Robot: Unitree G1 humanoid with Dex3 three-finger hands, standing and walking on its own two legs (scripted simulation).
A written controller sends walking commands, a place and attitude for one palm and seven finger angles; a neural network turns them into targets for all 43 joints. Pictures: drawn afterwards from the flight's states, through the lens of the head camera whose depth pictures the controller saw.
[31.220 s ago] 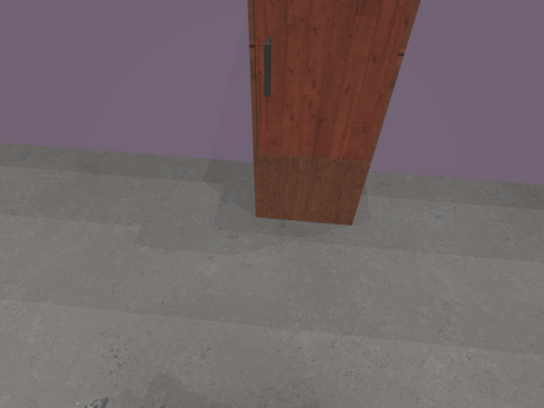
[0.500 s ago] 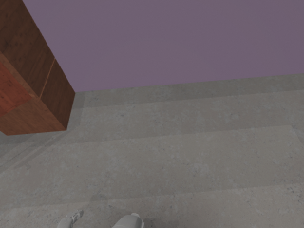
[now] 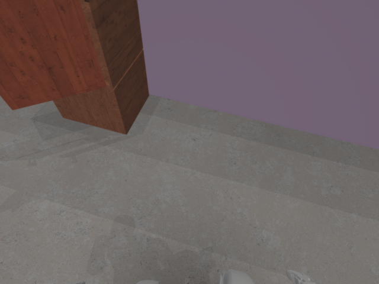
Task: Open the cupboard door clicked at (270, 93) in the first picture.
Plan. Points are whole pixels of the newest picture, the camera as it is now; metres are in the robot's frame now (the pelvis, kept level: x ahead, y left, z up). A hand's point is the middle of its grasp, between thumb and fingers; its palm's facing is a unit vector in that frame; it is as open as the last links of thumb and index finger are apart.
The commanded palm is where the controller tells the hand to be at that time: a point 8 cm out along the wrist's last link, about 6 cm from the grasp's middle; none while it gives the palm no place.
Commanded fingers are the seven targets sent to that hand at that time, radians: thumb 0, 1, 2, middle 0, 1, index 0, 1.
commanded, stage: turn to face it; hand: left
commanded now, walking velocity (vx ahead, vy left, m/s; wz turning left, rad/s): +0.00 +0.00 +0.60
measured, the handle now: out of the picture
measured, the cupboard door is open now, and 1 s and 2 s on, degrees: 41 41 41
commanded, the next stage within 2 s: take the last steps up to it in 0.60 s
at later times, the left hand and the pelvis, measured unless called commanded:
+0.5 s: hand out of the picture +0.01 +0.15 -0.16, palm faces +0.31 -0.92 -0.24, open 7.3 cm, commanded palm none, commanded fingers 0.00 0.90 0.90 -0.20 -0.30 -0.20 -0.30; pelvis +0.01 -0.05 +0.01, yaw +18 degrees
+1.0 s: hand out of the picture -0.01 +0.18 -0.16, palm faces +0.45 -0.86 -0.23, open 7.4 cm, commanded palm none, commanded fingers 0.00 0.90 0.90 -0.20 -0.30 -0.20 -0.30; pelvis +0.01 -0.03 +0.00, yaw +26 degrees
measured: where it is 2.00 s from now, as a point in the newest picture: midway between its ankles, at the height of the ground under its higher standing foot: (142, 272)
